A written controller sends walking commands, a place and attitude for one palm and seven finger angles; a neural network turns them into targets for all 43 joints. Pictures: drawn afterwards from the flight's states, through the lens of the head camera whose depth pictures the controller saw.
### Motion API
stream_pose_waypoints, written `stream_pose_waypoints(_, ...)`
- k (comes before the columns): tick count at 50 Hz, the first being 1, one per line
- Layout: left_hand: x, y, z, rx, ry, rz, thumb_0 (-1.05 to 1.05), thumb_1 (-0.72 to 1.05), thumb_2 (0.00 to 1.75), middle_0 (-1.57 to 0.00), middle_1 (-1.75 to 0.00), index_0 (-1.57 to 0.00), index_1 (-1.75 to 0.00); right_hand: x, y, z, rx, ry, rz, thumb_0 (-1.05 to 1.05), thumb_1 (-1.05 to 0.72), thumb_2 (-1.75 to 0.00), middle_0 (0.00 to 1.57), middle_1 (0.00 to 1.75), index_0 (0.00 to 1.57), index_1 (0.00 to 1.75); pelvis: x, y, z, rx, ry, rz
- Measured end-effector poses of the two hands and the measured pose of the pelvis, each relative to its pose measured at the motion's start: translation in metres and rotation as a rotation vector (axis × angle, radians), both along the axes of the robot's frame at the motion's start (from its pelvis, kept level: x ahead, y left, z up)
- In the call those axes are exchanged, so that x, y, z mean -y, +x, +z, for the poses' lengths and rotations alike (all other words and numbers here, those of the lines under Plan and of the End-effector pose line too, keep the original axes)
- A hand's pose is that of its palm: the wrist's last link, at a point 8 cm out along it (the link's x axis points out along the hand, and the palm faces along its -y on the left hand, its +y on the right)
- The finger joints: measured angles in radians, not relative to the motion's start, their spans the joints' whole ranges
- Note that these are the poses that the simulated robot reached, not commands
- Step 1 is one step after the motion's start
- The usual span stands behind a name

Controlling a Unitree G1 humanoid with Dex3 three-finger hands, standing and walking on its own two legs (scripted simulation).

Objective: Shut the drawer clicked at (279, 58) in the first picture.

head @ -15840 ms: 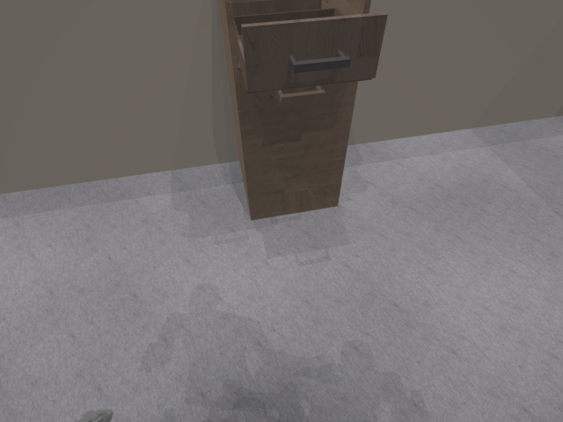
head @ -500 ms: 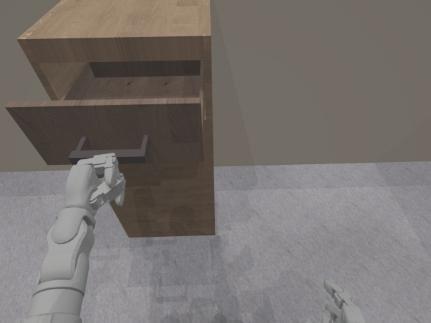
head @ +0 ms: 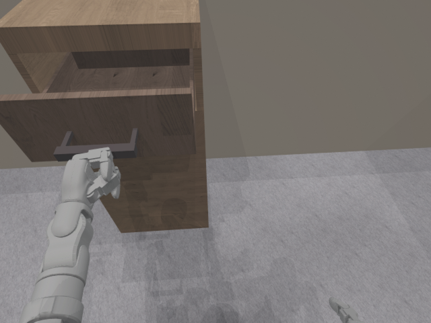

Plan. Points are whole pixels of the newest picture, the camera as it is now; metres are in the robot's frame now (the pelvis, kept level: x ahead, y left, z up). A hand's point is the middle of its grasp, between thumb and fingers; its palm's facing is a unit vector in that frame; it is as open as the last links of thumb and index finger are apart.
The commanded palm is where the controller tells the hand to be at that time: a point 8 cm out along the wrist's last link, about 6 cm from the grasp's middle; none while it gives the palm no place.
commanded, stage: bring the fist close to the handle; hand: left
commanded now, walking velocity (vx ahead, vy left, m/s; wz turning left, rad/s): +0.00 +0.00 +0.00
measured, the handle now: (99, 143) +0.44 +0.26 +0.09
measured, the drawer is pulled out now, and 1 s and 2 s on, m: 0.17 0.09 0.00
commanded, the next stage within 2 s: push the drawer shut in 0.10 s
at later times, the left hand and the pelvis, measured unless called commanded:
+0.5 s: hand (112, 169) +0.37 +0.21 +0.10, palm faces +0.11 -0.99 -0.02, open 3.3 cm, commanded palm +0.35 +0.26 +0.09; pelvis -0.01 +0.00 +0.00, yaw +1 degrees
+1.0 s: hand (121, 140) +0.44 +0.21 +0.10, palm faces +0.10 -0.99 -0.01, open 3.3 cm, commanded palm +0.41 +0.26 +0.09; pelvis -0.01 +0.00 -0.01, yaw +0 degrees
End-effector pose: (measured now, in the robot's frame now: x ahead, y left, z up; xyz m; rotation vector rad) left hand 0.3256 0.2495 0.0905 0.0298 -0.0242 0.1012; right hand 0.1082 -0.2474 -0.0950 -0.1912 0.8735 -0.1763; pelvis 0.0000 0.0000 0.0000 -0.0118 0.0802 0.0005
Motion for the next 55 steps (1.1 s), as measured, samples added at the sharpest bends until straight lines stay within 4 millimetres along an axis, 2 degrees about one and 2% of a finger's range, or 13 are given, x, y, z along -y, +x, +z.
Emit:
stream_pose_waypoints(15, -0.002, -0.003, 0.002, 0.008, -0.006, 0.007, 0.02, 0.9, 0.9, -1.4, -1.6, -1.4, -1.6, -0.001, 0.013, 0.004, 0.034, 0.002, 0.02, 0.01, -0.91, -0.9, 0.2, 0.3, 0.2, 0.3, 0.002, -0.002, -0.001, 0.001, -0.001, 0.005)
stream_pose_waypoints(24, -0.008, 0.012, 0.007, 0.011, -0.006, 0.006, 0.02, 0.9, 0.91, -1.4, -1.6, -1.4, -1.6, 0.001, 0.01, 0.001, 0.009, -0.013, 0.027, 0.01, -0.91, -0.9, 0.2, 0.3, 0.2, 0.3, 0.003, -0.006, -0.002, -0.007, -0.005, 0.017)
stream_pose_waypoints(32, -0.01, 0.029, 0.006, -0.002, -0.01, 0.006, 0.0, 0.88, 0.93, -1.4, -1.6, -1.4, -1.6, 0.004, -0.01, -0.007, -0.063, -0.023, 0.014, 0.01, -0.91, -0.9, 0.2, 0.3, 0.2, 0.3, 0.003, -0.01, -0.004, -0.024, -0.008, 0.025)
stream_pose_waypoints(39, -0.009, 0.054, 0.006, -0.011, -0.01, 0.009, -0.01, 0.9, 0.94, -1.4, -1.6, -1.4, -1.6, 0.007, -0.036, -0.016, -0.144, -0.031, -0.01, 0.01, -0.91, -0.9, 0.2, 0.3, 0.2, 0.3, 0.002, -0.013, -0.007, -0.05, -0.011, 0.025)
stream_pose_waypoints(49, -0.01, 0.087, 0.007, -0.012, -0.019, 0.005, 0.01, 0.93, 0.95, -1.4, -1.6, -1.4, -1.6, 0.012, -0.076, -0.021, -0.251, -0.035, -0.08, 0.01, -0.91, -0.9, 0.2, 0.3, 0.2, 0.3, -0.001, -0.009, -0.01, -0.087, -0.013, 0.004)
stream_pose_waypoints(55, -0.014, 0.103, 0.006, -0.015, -0.023, -0.002, 0.0, 0.91, 0.93, -1.4, -1.6, -1.4, -1.6, 0.013, -0.092, -0.02, -0.305, -0.041, -0.115, 0.01, -0.91, -0.9, 0.2, 0.3, 0.2, 0.3, -0.003, -0.005, -0.011, -0.107, -0.015, -0.006)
